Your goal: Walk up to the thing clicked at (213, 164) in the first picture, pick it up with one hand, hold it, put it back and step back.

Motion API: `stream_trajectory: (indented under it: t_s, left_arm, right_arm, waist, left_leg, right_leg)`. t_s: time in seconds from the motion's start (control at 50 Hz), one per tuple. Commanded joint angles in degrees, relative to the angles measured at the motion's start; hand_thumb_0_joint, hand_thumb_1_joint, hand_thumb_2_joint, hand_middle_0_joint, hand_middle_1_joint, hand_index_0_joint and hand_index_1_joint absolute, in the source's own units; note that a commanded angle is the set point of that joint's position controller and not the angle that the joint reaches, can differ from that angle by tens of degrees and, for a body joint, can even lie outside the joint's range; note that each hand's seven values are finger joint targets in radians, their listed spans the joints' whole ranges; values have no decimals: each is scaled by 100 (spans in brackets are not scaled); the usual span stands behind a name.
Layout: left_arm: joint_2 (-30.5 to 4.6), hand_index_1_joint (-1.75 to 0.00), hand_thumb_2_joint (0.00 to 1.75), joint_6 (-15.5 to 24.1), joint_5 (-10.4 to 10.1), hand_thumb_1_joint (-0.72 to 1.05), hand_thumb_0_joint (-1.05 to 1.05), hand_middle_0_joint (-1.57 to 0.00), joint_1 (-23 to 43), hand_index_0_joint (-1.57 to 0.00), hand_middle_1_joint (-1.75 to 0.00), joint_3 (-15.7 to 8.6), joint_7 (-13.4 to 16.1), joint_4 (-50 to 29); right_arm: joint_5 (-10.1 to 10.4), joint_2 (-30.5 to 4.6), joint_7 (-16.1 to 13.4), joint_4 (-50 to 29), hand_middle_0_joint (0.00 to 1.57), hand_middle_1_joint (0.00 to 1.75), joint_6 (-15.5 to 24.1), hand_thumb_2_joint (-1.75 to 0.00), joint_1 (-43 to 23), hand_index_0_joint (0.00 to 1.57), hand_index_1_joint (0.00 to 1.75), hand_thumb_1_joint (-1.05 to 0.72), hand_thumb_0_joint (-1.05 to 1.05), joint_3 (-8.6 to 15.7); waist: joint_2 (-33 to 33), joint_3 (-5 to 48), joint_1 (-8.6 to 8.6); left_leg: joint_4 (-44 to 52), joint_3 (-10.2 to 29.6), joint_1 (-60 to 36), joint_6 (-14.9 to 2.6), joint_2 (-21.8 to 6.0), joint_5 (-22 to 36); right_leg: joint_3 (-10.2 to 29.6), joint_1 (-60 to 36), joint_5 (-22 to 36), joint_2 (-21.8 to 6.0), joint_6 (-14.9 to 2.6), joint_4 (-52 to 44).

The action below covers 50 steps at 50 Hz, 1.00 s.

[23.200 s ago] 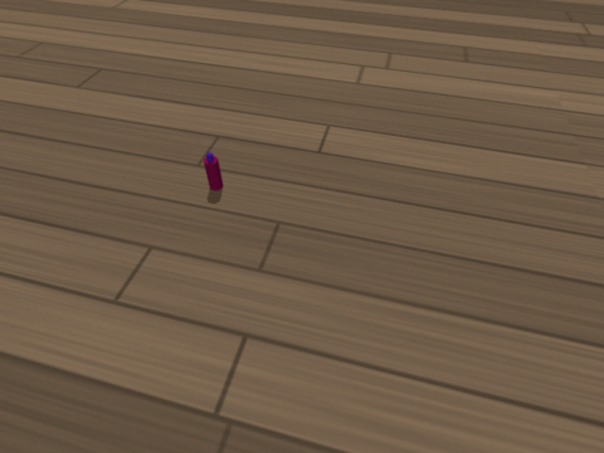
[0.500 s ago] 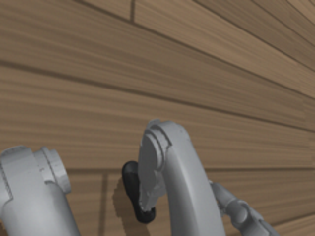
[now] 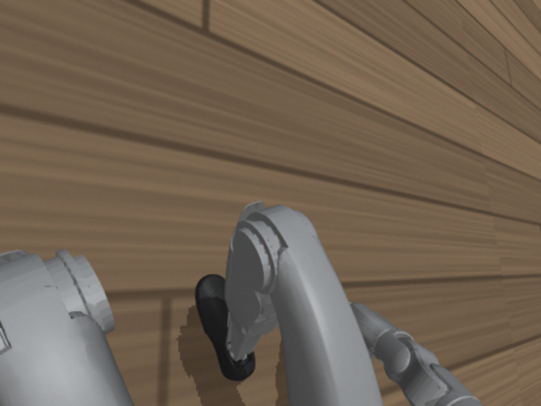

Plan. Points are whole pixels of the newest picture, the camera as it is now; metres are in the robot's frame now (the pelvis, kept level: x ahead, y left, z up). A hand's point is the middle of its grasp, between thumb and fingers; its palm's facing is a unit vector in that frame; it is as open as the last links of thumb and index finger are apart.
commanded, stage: loosen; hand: left
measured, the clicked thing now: out of the picture +0.46 +0.34 -0.18
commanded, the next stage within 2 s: open in 0.12 s
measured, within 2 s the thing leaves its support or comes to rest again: neither
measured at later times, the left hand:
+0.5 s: hand out of the picture +0.46 +0.34 -0.16, palm faces +0.45 -0.89 -0.01, open 13.5 cm
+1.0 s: hand out of the picture +0.45 +0.41 -0.09, palm faces +0.50 -0.86 -0.04, open 17.6 cm
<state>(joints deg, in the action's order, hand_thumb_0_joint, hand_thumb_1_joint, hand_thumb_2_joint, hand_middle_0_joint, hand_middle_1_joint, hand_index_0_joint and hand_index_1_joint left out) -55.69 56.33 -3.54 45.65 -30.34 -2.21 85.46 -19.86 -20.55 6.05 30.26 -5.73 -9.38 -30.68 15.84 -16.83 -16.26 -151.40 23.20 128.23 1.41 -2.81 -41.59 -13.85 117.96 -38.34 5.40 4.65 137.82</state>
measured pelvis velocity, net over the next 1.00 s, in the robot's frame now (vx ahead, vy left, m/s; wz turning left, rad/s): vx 0.00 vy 0.00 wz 0.01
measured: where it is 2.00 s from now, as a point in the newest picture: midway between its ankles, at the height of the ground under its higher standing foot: (164, 382)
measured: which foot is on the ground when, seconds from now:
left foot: down 0.00-1.00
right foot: down 0.00-1.00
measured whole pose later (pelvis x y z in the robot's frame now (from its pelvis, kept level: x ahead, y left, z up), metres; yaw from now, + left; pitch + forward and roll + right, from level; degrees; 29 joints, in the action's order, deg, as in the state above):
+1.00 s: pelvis +0.00 +0.00 +0.01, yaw +1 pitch +18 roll -17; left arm -57.9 46.7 -5.9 44.6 -36.5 -9.4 72.9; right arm -15.6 -20.2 4.7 30.5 -7.4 -3.9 -25.4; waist 12.1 -12.2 -14.4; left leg -148.9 20.4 129.6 -0.2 -3.3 -40.5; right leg -12.4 119.0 -38.1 4.7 4.0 136.2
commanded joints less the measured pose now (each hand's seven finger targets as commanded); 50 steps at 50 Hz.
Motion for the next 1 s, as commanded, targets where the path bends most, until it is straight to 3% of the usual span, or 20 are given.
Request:
stream_trajectory:
  t_s: [0.0,0.06,0.08,0.16,0.26,0.32,0.4,0.52,0.54,0.58,0.68,0.8,0.86,0.98]
  left_arm:
    - [-974,-128,116,476,-51,23,0,-118,1395,-121,-129,-3,22,-839]
    - [-957,-128,116,502,-94,24,0,-117,1309,-120,-129,-24,45,-767]
    - [-976,-124,108,517,-66,22,0,-122,1322,-125,-126,-28,55,-758]
    - [-983,-92,76,573,-186,-3,0,-98,1365,-101,-94,-94,52,-831]
    - [-965,-53,36,607,-112,-32,0,-65,1357,-68,-56,16,20,-779]
    - [-939,-39,22,575,-100,-44,0,-51,1352,-52,-40,15,26,-692]
    - [-957,-30,16,595,-115,-52,0,-42,1378,-43,-31,18,46,-672]
    - [-901,-12,5,586,-111,-56,0,-23,1368,-24,-14,54,38,-649]
    - [-927,-10,3,578,-128,-60,0,-20,1334,-21,-11,12,42,-670]
    - [-926,-9,6,585,-151,-59,0,-14,1331,-14,-10,-23,40,-609]
    - [-1551,-3,4,582,-146,-59,0,-7,1454,-8,-4,-309,-34,-1182]
    - [-2189,-1,1,164,-98,-61,0,-7,1463,-8,-2,-877,-262,-2086]
    - [-1929,-1,0,-238,-112,-61,0,-7,1178,-8,-2,-890,-495,-2170]
    - [-898,-2,0,-1072,-365,-61,0,-4,869,-7,-4,-314,-1110,-2204]
  right_arm:
    - [-53,-2095,-116,-13,20,30,-81,-90,287,20,30,-90,0,610]
    - [-58,-2079,-112,-23,20,30,-71,-90,284,20,30,-90,0,592]
    - [-57,-2103,-120,-29,20,30,-72,-90,252,20,30,-91,0,599]
    - [-61,-2088,-118,-41,20,30,-62,-89,273,20,30,-91,0,576]
    - [-63,-2118,-128,17,20,30,-43,-90,261,20,30,-92,0,587]
    - [-67,-2106,-119,-19,20,30,-78,-90,278,20,30,-92,0,573]
    - [-53,-2111,-110,-54,20,30,-79,-90,208,20,30,-93,0,570]
    - [-66,-2105,-115,-26,20,30,-67,-90,269,20,30,-92,0,559]
    - [-61,-2097,-116,-17,20,30,-66,-90,252,20,30,-92,0,574]
    - [-66,-2099,-117,-26,20,30,-74,-90,274,20,30,-91,0,555]
    - [-21,-2117,-160,-51,20,30,-99,-90,242,20,30,-90,0,584]
    - [107,-2113,-218,-34,20,30,-207,-90,532,20,30,-91,0,835]
    - [240,-2029,-241,-46,20,30,-239,-90,697,20,30,-91,0,1034]
    - [600,-1900,-286,-32,20,30,-159,-89,1086,20,30,-89,0,1404]
  waist:
    - [-3572,3166,-747]
    - [-3432,3216,-744]
    - [-3480,3129,-766]
    - [-3428,3238,-751]
    - [-3621,3122,-783]
    - [-3562,3112,-801]
    - [-3483,2993,-776]
    - [-3482,3081,-834]
    - [-3426,3121,-773]
    - [-3463,3103,-809]
    - [-3768,3245,-601]
    - [-4432,3860,-291]
    - [-4386,3938,-186]
    - [-3551,3782,-211]
  left_leg:
    - [1828,-540,-2540,21,-408,1123]
    - [1750,-581,-2477,-14,-403,1085]
    - [1805,-552,-2484,7,-412,1079]
    - [1763,-580,-2446,-19,-397,1010]
    - [1859,-515,-2564,28,-420,1076]
    - [1877,-492,-2565,27,-420,1087]
    - [1878,-509,-2411,-2,-403,877]
    - [1850,-489,-2532,-2,-410,1111]
    - [1807,-520,-2524,-14,-412,1118]
    - [1825,-498,-2544,-5,-416,1121]
    - [1892,-590,-2551,-9,-435,1013]
    - [2118,-665,-3027,70,-449,1369]
    - [2237,-739,-3016,71,-431,1422]
    - [2236,-855,-2376,-95,-350,1075]
  right_leg:
    - [-672,-1464,1417,193,-457,-970]
    - [-638,-1561,1422,219,-446,-1037]
    - [-669,-1481,1402,204,-452,-999]
    - [-650,-1622,1387,233,-446,-1076]
    - [-688,-1477,1412,218,-466,-998]
    - [-706,-1468,1401,223,-473,-1022]
    - [-699,-1417,1264,223,-475,-1043]
    - [-707,-1501,1449,227,-459,-1057]
    - [-675,-1501,1457,238,-460,-1076]
    - [-701,-1528,1449,242,-458,-1076]
    - [-612,-1544,1333,231,-485,-1050]
    - [-499,-1439,1455,166,-543,-935]
    - [-448,-1316,1451,134,-563,-961]
    - [-404,-1062,1247,96,-556,-1177]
